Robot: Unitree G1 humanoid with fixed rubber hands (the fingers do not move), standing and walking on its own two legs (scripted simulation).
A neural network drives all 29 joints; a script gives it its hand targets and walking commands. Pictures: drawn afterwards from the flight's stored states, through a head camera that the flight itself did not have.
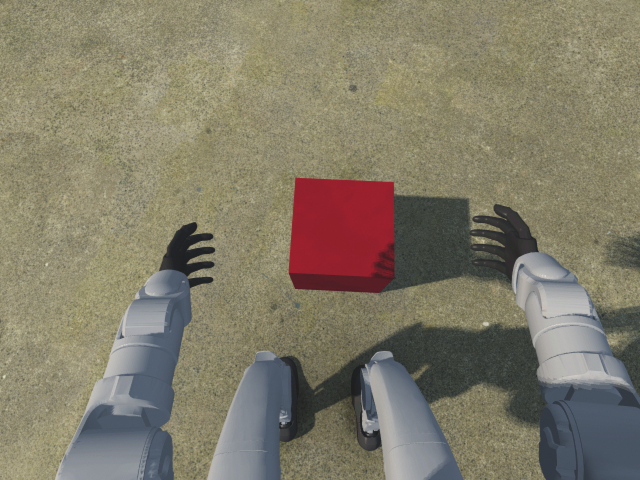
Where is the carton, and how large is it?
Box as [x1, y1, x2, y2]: [289, 178, 393, 292]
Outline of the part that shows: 295,178 289,259 289,274 295,288 379,292 393,278 393,182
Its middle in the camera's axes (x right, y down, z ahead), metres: +0.06 +0.00 +1.02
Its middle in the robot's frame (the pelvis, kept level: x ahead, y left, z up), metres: +0.53 -0.06 -0.57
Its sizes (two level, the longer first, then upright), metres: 0.240 0.236 0.238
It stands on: the floor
